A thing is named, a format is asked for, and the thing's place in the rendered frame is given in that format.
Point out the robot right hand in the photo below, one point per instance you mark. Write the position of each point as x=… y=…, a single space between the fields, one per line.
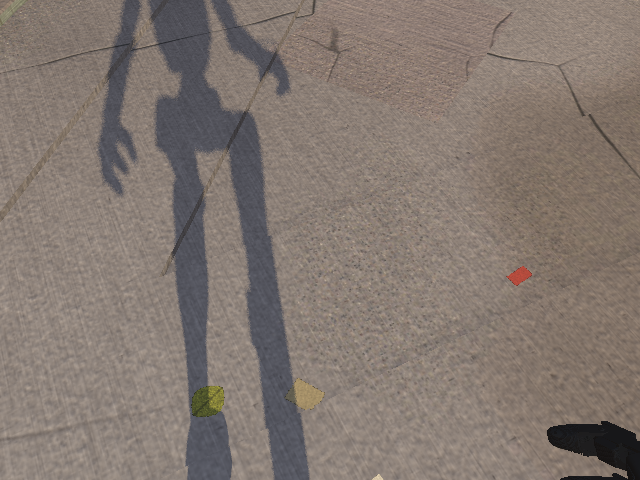
x=612 y=444

